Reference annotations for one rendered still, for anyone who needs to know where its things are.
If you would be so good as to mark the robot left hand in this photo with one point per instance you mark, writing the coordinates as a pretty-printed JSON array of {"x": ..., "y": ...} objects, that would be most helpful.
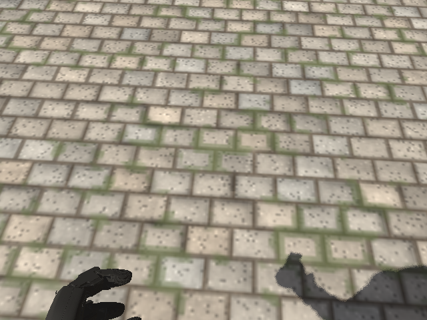
[{"x": 70, "y": 301}]

